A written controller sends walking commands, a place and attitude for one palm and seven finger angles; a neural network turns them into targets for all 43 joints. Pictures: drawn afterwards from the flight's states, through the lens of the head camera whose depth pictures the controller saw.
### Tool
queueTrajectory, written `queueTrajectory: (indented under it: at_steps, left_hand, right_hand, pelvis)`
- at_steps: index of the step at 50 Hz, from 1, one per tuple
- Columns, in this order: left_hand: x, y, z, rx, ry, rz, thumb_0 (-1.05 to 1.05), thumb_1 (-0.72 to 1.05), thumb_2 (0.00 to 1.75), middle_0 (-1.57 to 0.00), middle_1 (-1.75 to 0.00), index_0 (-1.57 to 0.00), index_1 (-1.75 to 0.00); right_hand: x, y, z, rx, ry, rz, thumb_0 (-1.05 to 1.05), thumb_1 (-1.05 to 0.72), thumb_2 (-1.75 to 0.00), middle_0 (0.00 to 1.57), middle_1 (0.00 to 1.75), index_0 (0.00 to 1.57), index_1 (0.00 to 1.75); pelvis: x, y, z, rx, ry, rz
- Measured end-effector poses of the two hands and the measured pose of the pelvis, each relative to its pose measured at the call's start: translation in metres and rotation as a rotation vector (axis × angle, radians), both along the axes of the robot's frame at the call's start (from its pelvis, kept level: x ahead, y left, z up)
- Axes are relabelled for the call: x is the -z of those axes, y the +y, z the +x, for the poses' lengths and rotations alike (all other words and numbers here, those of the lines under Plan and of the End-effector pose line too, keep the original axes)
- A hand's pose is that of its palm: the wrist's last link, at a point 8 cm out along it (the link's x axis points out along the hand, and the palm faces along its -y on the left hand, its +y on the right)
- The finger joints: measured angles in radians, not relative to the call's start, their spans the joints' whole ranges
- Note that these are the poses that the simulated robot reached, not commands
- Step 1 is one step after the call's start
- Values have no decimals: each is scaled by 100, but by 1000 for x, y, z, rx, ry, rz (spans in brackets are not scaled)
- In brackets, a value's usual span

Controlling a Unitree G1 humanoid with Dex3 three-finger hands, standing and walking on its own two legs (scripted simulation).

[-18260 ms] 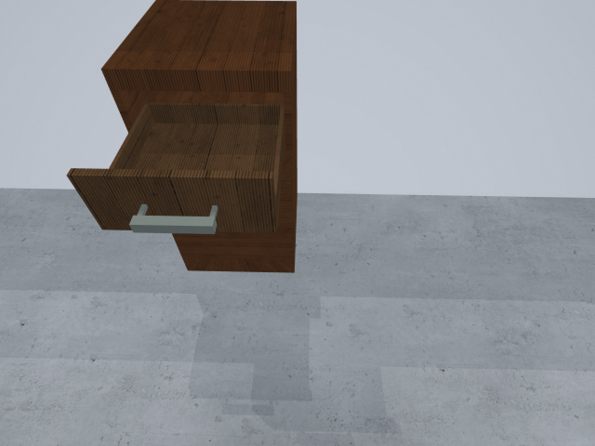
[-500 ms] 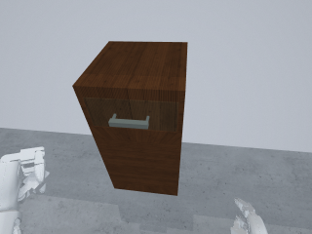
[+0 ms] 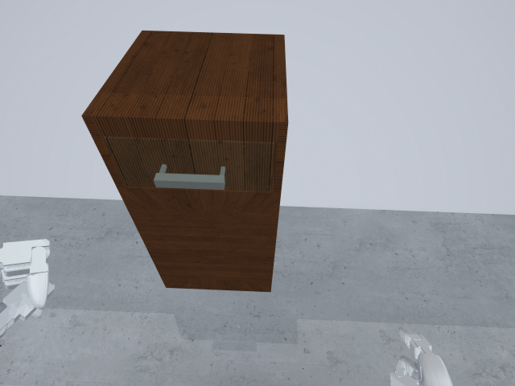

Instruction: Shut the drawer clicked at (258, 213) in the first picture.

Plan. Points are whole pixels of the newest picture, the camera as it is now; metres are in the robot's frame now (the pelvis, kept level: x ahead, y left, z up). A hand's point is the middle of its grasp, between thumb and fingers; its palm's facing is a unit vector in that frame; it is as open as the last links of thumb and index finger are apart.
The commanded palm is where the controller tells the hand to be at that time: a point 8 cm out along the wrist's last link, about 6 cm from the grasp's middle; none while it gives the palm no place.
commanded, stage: step back with the hand held close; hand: left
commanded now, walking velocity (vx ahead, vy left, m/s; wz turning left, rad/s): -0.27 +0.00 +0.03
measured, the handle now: (191, 175) +0.57 +0.19 -0.06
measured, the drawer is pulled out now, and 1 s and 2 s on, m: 0.00 0.00 0.00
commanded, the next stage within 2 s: stop stepping back and stand still in 1.28 s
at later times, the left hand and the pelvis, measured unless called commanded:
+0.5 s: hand (15, 325) +0.15 +0.25 +0.16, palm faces +0.35 -0.80 -0.48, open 3.3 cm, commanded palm +0.08 +0.29 +0.18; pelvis -0.05 +0.01 -0.01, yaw -1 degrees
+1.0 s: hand out of the picture +0.10 +0.27 +0.17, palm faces +0.39 -0.78 -0.48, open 3.3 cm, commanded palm +0.03 +0.31 +0.18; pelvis -0.09 +0.02 -0.01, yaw +4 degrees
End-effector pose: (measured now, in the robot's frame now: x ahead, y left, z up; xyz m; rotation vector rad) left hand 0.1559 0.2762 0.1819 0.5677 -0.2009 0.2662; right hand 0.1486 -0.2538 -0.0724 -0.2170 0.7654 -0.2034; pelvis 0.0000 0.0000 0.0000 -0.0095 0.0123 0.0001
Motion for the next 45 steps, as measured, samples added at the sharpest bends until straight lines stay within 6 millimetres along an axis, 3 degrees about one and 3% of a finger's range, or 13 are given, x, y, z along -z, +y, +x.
queueTrajectory:
  at_steps: [15,30,39,45]
  left_hand:
    - [3,12,-37,-33,-78,4,2,89,90,-140,-160,-141,-160]
    - [-3,10,-46,33,-138,67,2,89,90,-140,-160,-141,-160]
    - [4,7,-62,45,-151,36,2,89,90,-140,-160,-141,-160]
    - [6,18,-82,57,-166,24,1,89,90,-140,-160,-141,-160]
  right_hand:
    - [2,33,-20,-71,-59,15,2,-90,-90,20,30,21,30]
    - [9,17,-56,-29,-9,-40,2,-90,-90,20,30,21,30]
    - [8,10,-68,-27,0,-50,2,-90,-90,20,30,21,30]
    - [3,18,-83,-33,30,-79,2,-90,-90,20,30,21,30]
  pelvis:
    - [10,11,-35,7,-7,-1]
    - [17,11,-55,2,-12,-3]
    - [21,9,-72,-18,4,-12]
    - [19,16,-82,-54,14,-35]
